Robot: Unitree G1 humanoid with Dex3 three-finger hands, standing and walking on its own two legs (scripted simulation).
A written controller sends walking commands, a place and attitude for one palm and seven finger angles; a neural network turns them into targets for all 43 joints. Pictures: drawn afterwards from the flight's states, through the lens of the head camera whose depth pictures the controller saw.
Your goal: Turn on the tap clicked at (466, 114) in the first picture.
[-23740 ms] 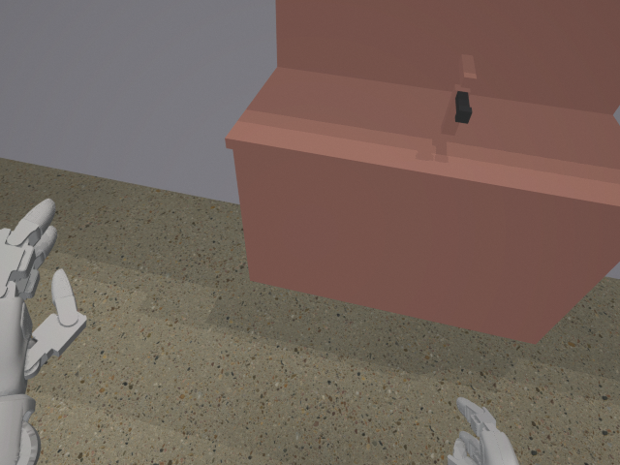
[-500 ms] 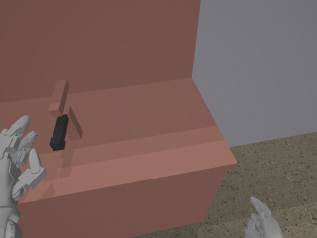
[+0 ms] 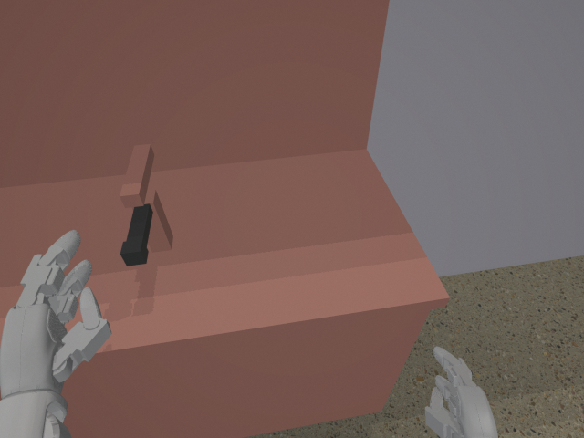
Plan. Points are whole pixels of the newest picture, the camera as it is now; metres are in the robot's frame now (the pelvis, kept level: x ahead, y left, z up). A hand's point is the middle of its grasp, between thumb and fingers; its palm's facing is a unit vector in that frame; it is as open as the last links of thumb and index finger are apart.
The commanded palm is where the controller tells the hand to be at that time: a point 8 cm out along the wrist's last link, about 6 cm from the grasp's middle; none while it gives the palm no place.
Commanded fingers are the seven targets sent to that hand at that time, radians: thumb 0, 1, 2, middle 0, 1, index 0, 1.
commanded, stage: turn the palm inward beside the body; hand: left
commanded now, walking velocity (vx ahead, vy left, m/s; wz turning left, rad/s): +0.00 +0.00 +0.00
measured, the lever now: (134, 252) +0.33 +0.29 +0.08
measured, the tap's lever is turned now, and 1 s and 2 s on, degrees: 0 0 0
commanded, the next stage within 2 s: reach beside the lever's end, fingers flat in 0.66 s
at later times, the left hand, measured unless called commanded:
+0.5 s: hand (116, 328) +0.18 +0.22 +0.14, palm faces +0.45 -0.89 -0.13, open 7.4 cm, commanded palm +0.13 +0.26 +0.15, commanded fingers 0.00 0.90 0.90 -0.20 -0.30 -0.20 -0.30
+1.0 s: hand (120, 320) +0.19 +0.22 +0.13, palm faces +0.47 -0.87 -0.12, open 7.4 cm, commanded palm +0.15 +0.27 +0.14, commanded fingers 0.00 0.90 0.90 -0.20 -0.30 -0.20 -0.30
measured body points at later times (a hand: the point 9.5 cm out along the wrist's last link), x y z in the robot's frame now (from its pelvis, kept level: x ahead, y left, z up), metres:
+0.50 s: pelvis +0.00 -0.01 +0.00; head -0.02 -0.03 +0.45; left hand +0.15 +0.26 +0.15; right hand +0.21 -0.22 -0.06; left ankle +0.02 +0.12 -0.72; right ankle +0.02 -0.09 -0.72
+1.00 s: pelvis +0.00 -0.01 +0.00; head -0.01 -0.04 +0.45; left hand +0.16 +0.27 +0.14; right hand +0.21 -0.23 -0.07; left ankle +0.02 +0.12 -0.72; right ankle +0.02 -0.09 -0.72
